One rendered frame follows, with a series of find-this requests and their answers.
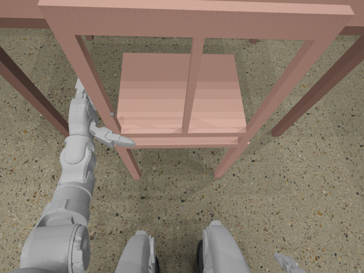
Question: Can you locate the robot left upper arm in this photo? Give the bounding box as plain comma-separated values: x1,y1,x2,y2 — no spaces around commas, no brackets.
8,224,90,273

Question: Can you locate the left robot hand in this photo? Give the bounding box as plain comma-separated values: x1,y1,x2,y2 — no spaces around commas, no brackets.
68,78,135,148

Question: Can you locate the chair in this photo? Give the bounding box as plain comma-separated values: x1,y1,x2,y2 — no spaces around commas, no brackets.
38,0,355,180

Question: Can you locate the robot left thigh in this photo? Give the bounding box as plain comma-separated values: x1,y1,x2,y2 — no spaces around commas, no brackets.
115,234,156,273

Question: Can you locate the robot left forearm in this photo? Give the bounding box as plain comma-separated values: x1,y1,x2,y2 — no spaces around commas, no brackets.
20,135,97,268

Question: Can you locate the right robot hand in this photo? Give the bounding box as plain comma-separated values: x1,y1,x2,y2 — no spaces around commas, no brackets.
273,252,306,273

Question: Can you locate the table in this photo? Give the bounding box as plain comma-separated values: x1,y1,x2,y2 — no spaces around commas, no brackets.
0,0,364,137

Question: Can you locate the robot right thigh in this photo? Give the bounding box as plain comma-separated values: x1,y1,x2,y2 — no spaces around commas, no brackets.
202,225,251,273

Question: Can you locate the robot thigh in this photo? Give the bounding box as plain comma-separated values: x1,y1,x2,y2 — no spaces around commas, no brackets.
202,225,251,273
115,234,156,273

